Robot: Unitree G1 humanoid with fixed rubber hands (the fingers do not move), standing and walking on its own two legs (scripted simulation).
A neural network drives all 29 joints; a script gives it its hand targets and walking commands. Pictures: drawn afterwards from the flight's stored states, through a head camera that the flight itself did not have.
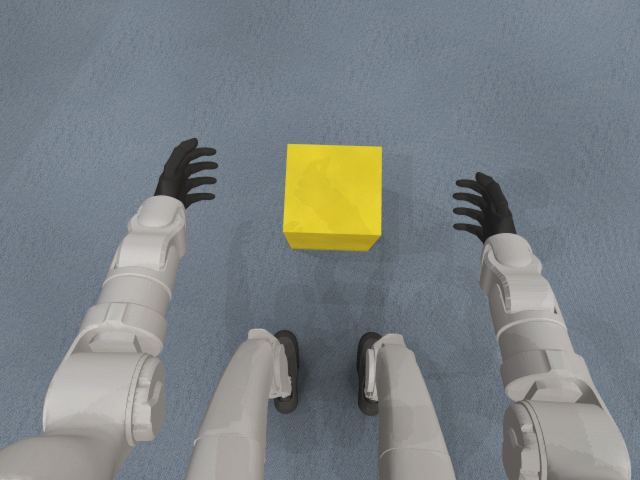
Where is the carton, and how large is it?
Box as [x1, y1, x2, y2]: [283, 144, 381, 250]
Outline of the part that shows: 288,144 283,232 291,248 367,250 380,235 381,147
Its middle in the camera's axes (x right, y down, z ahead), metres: +0.03 -0.08 +0.97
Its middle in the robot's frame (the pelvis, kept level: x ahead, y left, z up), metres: +0.54 +0.00 -0.56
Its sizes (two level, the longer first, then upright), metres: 0.210 0.200 0.250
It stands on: the floor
